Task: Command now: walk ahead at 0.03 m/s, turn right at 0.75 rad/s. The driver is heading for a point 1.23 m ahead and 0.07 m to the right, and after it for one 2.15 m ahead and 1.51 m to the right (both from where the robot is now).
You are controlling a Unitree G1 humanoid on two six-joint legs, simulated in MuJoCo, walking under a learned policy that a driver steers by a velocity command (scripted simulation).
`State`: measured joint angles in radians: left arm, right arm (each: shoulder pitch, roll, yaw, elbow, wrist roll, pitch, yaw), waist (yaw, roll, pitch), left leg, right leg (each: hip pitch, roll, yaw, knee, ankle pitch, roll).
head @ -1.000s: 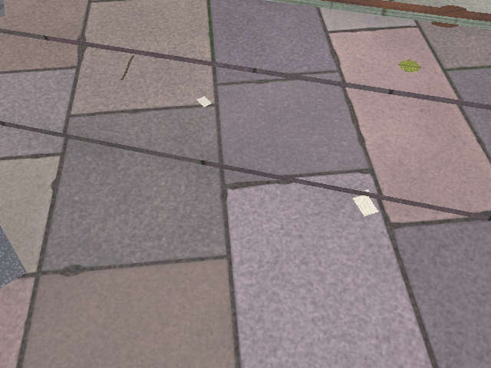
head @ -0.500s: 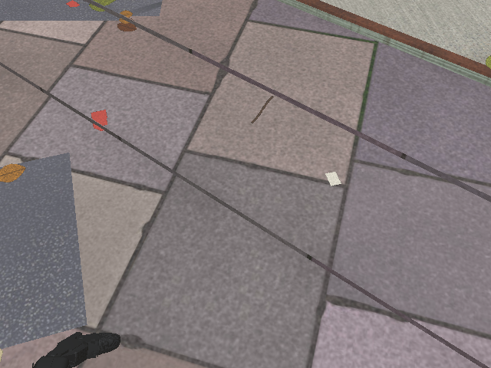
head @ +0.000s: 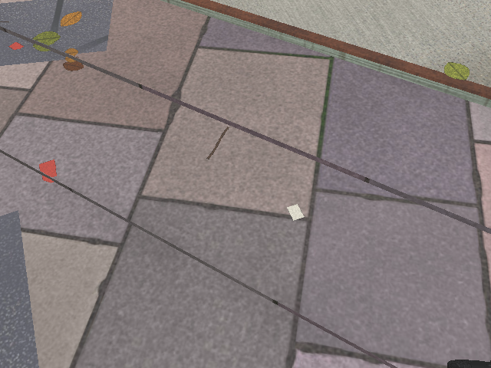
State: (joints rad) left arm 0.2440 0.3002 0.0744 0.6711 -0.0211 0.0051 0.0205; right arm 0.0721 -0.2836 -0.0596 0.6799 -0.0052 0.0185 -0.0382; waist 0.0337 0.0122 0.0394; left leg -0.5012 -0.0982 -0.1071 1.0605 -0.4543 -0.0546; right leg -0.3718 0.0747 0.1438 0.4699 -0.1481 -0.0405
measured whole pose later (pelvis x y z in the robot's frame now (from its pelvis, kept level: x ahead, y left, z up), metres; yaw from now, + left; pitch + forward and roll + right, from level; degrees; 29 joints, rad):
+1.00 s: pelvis +0.01 +0.03 -0.01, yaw -5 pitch +2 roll -1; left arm 0.13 0.29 0.08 0.68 -0.01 0.01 0.03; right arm 0.20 -0.31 -0.08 0.62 0.03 0.08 0.03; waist -0.01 -0.02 0.06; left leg -0.42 0.07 0.07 0.74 -0.33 -0.04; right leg -0.19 -0.10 -0.20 0.52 -0.34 0.04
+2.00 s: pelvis +0.09 +0.07 +0.01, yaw -12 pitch +2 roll -1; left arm 0.21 0.35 0.10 0.65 -0.01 0.01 -0.01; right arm 0.34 -0.30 -0.07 0.68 -0.02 -0.07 -0.02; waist -0.05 -0.03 -0.04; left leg -0.11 -0.02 0.05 0.35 -0.27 0.05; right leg -0.70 -0.02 0.09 1.21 -0.20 0.02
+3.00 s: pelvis +0.79 -0.21 +0.01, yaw +6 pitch +0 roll +1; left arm 0.01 0.17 -0.05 0.58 0.08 -0.08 -0.01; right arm 0.49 -0.29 -0.06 0.90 -0.01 -0.04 0.00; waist -0.06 0.00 0.01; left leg -0.17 -0.24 -0.03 0.52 -0.33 0.21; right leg -0.72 -0.13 0.14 1.31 -0.30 0.04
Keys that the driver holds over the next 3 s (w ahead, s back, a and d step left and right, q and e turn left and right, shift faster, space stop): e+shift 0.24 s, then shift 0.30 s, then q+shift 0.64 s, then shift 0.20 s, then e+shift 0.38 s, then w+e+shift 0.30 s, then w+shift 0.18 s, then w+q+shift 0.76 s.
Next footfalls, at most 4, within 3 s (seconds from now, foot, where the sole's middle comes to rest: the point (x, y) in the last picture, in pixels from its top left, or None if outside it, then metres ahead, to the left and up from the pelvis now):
0.24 left None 0.12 0.12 -0.78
0.64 right None -0.01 -0.12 -0.78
1.02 left None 0.08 0.14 -0.78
1.50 right None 0.13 -0.08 -0.78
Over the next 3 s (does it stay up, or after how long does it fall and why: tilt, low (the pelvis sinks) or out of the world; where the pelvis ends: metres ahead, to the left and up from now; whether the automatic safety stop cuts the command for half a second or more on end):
stays up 0.79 -0.21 0.01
